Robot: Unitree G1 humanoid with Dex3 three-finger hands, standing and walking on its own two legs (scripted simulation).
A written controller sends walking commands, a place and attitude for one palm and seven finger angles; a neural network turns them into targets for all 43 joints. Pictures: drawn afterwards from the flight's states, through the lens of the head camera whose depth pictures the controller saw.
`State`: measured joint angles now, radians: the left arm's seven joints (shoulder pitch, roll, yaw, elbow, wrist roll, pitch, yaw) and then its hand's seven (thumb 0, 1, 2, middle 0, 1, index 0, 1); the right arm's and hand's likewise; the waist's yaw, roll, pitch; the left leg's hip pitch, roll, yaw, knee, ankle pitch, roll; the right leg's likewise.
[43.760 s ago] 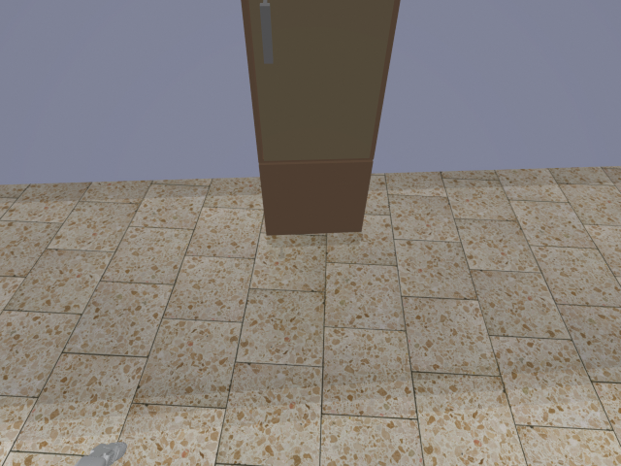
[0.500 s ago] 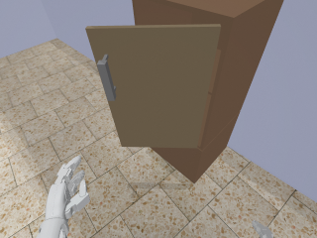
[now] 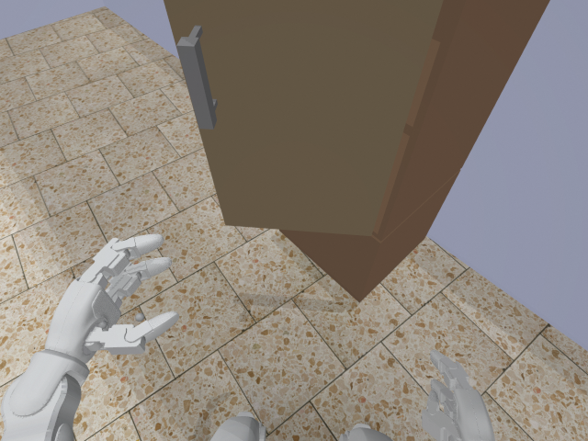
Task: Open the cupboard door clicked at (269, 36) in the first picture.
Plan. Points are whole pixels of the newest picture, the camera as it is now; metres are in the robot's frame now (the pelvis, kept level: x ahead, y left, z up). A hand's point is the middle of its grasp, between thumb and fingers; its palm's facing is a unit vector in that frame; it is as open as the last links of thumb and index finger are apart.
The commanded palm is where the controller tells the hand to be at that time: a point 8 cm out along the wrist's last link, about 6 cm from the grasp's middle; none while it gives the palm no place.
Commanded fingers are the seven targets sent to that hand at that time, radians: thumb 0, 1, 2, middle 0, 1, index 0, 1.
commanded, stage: raise the hand with hooked fingers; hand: left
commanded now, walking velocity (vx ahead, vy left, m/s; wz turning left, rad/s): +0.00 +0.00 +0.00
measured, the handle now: (202, 79) +0.61 +0.19 +0.15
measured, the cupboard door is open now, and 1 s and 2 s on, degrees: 42 42 42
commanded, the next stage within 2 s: move the hooked fingers beside the handle in 1.38 s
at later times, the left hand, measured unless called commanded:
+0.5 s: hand (60, 256) +0.28 +0.28 +0.13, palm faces +0.03 -1.00 -0.06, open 13.3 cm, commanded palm +0.25 +0.32 +0.13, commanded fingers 0.00 -0.50 0.30 -0.30 -1.20 -0.30 -1.20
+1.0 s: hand (42, 199) +0.33 +0.30 +0.17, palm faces +0.00 -1.00 -0.05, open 14.0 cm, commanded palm +0.29 +0.34 +0.17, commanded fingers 0.00 -0.50 0.30 -0.30 -1.20 -0.30 -1.20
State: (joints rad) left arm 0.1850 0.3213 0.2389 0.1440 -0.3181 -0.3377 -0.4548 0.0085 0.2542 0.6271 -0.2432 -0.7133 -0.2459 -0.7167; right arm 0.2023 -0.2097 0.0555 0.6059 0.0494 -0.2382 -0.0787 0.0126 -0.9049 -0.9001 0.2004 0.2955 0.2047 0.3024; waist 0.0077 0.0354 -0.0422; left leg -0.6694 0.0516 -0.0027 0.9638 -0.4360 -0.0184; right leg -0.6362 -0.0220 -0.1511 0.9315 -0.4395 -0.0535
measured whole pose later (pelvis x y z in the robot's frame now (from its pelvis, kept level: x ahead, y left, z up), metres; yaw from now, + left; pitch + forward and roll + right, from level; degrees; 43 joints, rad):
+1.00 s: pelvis +0.03 +0.03 +0.05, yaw -1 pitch +2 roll -1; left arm -0.16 0.47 0.45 0.37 -0.33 -0.02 -0.51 -0.01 -0.50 0.30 -0.30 -1.20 -0.30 -1.20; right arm 0.27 -0.28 0.07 0.61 0.07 -0.22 -0.12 0.01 -0.90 -0.90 0.20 0.30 0.20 0.30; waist 0.02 0.04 -0.01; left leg -0.31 0.02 0.05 0.60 -0.31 0.02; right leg -0.29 -0.03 -0.11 0.57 -0.30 -0.01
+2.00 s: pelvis +0.02 +0.01 +0.04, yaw -2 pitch +4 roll +0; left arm -0.42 0.50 0.46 0.72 -0.26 -0.13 -0.47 -0.01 -0.50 0.30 -0.30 -1.20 -0.30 -1.20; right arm 0.32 -0.30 0.04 0.64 0.07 -0.17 -0.11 0.01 -0.91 -0.90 0.20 0.30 0.20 0.30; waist -0.04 0.02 -0.03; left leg -0.38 0.03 0.07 0.62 -0.32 0.00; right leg -0.39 -0.02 -0.09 0.62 -0.31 -0.03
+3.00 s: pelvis +0.04 +0.04 +0.03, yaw -3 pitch +15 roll -2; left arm -0.97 0.68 0.48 1.23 -0.12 -0.25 -0.43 -0.01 -0.50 0.30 -0.30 -1.20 -0.30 -1.20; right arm 0.42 -0.30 0.04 0.66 0.02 0.02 -0.06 0.01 -0.91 -0.90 0.20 0.30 0.20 0.30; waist -0.16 0.01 -0.05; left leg -0.64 0.04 0.06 0.75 -0.37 0.04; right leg -0.61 -0.01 -0.08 0.67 -0.32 0.00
